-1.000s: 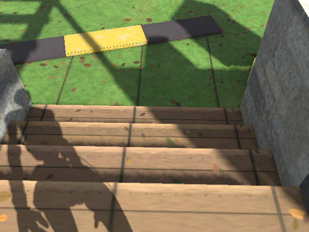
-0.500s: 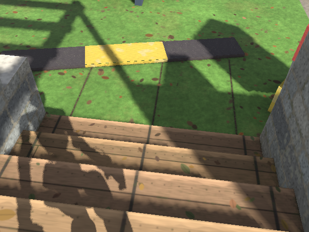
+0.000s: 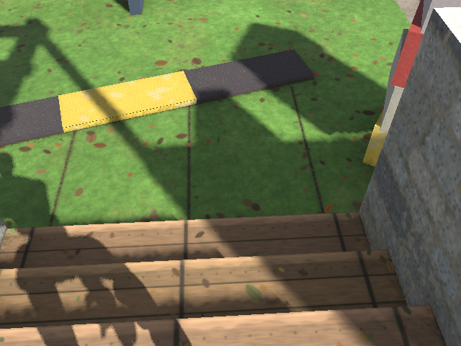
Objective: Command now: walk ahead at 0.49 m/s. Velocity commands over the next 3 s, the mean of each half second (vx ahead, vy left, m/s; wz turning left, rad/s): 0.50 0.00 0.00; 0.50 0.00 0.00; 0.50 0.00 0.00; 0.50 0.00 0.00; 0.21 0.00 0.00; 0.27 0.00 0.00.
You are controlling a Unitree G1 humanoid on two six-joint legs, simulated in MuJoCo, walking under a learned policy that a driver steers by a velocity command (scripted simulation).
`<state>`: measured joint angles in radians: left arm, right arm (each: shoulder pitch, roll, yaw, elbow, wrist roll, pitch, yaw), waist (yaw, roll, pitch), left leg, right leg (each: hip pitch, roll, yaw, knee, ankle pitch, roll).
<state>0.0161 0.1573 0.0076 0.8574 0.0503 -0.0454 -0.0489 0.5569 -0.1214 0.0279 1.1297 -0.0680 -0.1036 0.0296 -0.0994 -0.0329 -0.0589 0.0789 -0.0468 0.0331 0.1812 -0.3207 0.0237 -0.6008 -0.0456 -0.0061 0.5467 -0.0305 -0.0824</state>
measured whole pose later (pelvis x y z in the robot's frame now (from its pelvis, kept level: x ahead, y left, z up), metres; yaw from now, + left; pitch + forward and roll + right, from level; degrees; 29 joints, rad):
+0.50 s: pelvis +0.26 -0.02 -0.01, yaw -1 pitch +3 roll -3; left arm 0.65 0.06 -0.05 1.17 0.08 -0.12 0.01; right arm 0.13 -0.16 0.02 0.90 -0.10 -0.06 0.05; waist 0.13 0.05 -0.06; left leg -0.76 0.14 -0.06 0.68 0.44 0.05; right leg -0.18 0.09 -0.06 0.57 -0.44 -0.07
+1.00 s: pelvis +0.55 +0.07 -0.19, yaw +0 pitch +2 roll +3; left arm 0.17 0.25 0.01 0.90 0.10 -0.08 -0.07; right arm 0.55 -0.17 0.02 1.09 -0.09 -0.13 0.02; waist -0.06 -0.07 -0.05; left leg -0.23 -0.08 0.11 0.57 -0.38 0.09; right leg -0.81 -0.13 0.06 1.03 0.11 -0.08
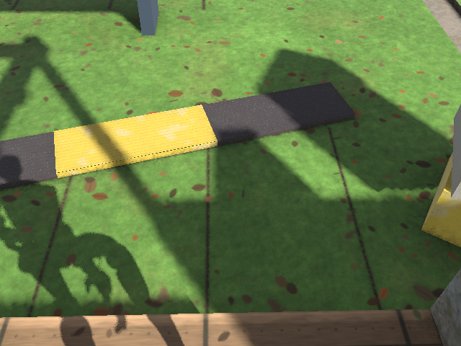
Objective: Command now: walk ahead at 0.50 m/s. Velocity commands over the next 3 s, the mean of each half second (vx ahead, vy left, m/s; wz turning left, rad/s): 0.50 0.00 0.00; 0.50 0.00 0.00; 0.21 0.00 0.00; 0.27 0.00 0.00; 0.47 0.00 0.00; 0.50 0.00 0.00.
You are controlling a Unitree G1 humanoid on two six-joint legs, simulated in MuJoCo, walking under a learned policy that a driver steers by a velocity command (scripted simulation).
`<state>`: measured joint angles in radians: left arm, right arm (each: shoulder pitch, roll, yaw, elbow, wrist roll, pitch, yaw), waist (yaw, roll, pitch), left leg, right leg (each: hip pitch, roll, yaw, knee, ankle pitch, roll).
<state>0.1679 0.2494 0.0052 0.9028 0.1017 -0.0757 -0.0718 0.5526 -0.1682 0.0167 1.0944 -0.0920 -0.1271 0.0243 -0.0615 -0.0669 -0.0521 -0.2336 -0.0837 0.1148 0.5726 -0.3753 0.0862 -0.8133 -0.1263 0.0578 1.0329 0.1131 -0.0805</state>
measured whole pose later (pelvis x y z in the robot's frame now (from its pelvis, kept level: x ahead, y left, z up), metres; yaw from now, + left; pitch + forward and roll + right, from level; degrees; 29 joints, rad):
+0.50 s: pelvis +0.29 -0.07 -0.16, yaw -1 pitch +0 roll -2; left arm 0.45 0.23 0.01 1.07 0.07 -0.09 -0.04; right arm 0.31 -0.21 -0.01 0.97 -0.09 -0.08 0.05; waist 0.00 0.03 -0.01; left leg -0.72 0.11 -0.03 1.33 -0.19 0.11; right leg -0.22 0.06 -0.10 0.47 -0.26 -0.09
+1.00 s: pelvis +0.60 +0.02 -0.33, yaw +0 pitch -1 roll -1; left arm 0.48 0.18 0.00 1.06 0.07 -0.08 -0.08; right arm 0.29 -0.24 -0.03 1.01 -0.10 -0.07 0.07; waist 0.06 0.00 0.00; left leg -0.24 -0.01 0.09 0.49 -0.25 0.06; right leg -0.57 -0.06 0.04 1.80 -0.52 -0.06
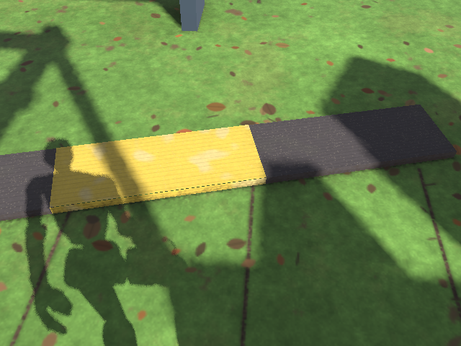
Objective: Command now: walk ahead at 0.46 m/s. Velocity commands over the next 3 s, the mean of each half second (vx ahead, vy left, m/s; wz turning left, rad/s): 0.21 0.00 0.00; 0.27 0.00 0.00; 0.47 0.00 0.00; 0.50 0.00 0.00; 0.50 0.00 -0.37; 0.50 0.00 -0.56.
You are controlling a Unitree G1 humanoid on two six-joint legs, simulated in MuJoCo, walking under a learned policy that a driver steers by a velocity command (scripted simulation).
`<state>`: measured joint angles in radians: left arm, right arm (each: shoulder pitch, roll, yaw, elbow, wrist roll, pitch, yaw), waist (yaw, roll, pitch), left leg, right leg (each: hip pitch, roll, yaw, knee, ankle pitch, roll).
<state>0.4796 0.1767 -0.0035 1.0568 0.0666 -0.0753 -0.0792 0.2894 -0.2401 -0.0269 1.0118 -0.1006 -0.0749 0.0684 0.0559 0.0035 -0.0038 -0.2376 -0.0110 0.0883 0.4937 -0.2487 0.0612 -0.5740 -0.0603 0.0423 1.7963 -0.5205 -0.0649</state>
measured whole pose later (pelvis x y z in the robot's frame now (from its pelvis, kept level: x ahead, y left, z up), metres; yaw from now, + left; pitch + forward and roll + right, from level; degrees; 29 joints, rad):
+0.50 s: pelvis +0.28 -0.06 -0.17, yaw +0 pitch +3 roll +3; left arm 0.03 0.21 0.01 0.95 -0.03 -0.05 -0.05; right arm 0.55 -0.09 0.02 1.10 0.05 -0.06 -0.02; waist -0.12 -0.04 0.01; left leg -0.44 -0.05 -0.07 1.79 -0.88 -0.04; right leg -0.41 -0.05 -0.04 0.40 -0.03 -0.05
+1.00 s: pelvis +0.43 +0.00 -0.17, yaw +0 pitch +4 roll -2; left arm 0.22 0.24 0.08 0.96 -0.02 -0.06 0.03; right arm 0.38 -0.18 -0.08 0.98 0.00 -0.07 -0.01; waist -0.03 -0.03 -0.08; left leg -0.28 -0.01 0.02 0.48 -0.27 0.06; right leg -0.67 -0.04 0.03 1.04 -0.17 -0.06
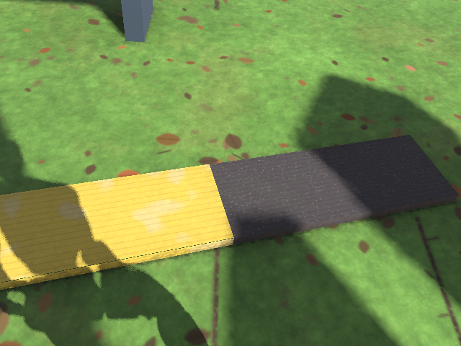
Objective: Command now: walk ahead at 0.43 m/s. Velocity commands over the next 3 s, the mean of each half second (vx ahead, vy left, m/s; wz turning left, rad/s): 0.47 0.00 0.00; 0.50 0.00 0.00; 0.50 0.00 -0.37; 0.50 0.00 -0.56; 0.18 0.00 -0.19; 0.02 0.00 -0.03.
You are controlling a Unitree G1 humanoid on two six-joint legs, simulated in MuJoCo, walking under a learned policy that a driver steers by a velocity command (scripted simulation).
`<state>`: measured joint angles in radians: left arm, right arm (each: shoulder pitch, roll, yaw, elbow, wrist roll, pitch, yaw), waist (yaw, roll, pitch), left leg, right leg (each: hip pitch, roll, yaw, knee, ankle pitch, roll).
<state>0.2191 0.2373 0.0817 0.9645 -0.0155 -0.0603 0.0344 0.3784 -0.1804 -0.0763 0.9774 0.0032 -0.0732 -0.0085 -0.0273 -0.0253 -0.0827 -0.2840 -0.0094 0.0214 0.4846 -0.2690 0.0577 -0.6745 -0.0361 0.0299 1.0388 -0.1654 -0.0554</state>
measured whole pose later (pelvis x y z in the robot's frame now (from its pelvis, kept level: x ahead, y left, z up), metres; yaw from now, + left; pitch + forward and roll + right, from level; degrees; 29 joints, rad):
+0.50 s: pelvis +0.26 -0.06 -0.01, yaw +0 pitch +3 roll -1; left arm 0.06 0.20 0.06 0.87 -0.01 -0.08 -0.03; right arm 0.37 -0.20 -0.08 1.02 0.03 -0.11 -0.01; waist -0.04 0.02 0.02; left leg -0.42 0.05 -0.05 1.23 -0.38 0.05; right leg -0.37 0.06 -0.06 0.46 -0.15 -0.07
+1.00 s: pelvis +0.55 -0.02 -0.01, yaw +0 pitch +2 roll +0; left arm 0.34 0.23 0.05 1.02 -0.03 -0.09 0.00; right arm 0.04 -0.22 -0.06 0.85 0.01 -0.11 0.03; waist 0.04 -0.01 0.04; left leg -0.44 -0.03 0.06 0.52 -0.13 0.07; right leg -0.26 0.01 0.04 1.11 -0.46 -0.05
